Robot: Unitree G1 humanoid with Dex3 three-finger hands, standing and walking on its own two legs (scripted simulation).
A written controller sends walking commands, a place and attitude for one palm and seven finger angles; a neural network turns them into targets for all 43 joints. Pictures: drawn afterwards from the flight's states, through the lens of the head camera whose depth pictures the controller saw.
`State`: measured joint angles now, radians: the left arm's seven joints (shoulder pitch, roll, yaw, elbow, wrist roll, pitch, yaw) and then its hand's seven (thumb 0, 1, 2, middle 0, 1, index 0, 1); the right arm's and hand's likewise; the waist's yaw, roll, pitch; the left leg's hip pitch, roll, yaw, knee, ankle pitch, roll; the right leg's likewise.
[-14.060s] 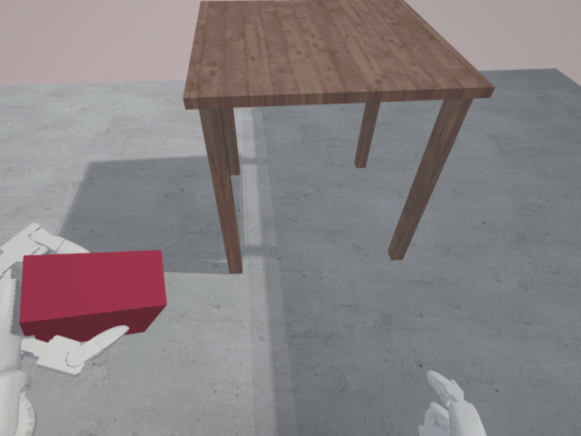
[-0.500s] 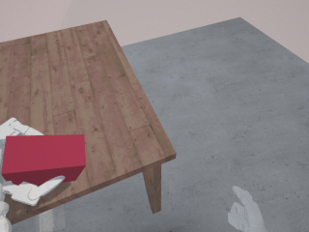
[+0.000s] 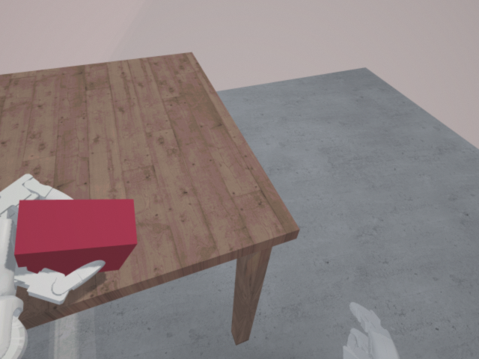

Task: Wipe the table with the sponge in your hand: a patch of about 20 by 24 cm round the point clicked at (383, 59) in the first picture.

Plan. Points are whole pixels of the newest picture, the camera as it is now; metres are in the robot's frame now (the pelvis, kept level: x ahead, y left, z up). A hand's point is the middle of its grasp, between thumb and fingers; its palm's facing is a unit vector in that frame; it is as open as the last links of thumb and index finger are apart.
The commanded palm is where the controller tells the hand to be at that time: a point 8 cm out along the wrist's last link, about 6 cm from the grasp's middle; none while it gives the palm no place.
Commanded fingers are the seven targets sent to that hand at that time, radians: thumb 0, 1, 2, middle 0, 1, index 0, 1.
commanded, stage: come to a stop and stand still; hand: left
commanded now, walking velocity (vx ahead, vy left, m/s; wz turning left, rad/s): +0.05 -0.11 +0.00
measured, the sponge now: (94, 239) +0.23 +0.21 +0.14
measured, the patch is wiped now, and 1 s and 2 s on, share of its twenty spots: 0.00 0.00 0.00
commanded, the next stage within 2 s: look again from close up in 1.06 s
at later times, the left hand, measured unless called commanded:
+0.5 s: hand (73, 207) +0.26 +0.25 +0.16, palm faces +0.34 -0.86 -0.37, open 10.1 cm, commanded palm +0.20 +0.28 +0.18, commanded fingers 0.00 0.10 1.30 -1.20 -1.60 -1.20 -1.60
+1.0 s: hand (58, 188) +0.30 +0.28 +0.16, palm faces +0.33 -0.87 -0.37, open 10.1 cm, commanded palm +0.23 +0.32 +0.18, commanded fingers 0.00 0.10 1.30 -1.20 -1.60 -1.20 -1.60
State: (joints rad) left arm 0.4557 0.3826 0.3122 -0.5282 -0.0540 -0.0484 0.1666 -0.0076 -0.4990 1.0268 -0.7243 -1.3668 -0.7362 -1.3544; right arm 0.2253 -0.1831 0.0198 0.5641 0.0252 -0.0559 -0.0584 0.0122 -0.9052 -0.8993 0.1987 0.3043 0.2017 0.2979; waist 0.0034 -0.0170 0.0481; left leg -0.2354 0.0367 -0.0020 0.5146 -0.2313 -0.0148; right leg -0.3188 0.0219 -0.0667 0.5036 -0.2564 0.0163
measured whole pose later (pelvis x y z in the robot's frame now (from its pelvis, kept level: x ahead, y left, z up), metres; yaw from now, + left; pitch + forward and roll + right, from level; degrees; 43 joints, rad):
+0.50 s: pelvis +0.03 +0.01 +0.00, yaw -2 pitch -2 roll +1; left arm 0.40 0.35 0.35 -0.42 -0.05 -0.24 0.10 -0.01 -0.50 1.03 -0.72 -1.37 -0.74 -1.35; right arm 0.25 -0.24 -0.01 0.59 0.02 -0.18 0.00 0.01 -0.91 -0.90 0.20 0.30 0.20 0.30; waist 0.02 -0.03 0.07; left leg -0.19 0.00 0.05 0.48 -0.27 0.01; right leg -0.29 0.02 -0.01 0.47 -0.15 -0.02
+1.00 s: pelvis +0.07 +0.04 +0.00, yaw -1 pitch -1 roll -1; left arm 0.43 0.39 0.36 -0.51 -0.05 -0.22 0.09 -0.01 -0.50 1.03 -0.72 -1.37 -0.74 -1.35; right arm 0.15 -0.17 0.01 0.56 0.01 -0.13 0.01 0.01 -0.91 -0.90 0.20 0.30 0.20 0.30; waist 0.02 -0.05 0.10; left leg -0.14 -0.03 0.03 0.50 -0.33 0.05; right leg -0.23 -0.01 -0.02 0.45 -0.20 0.01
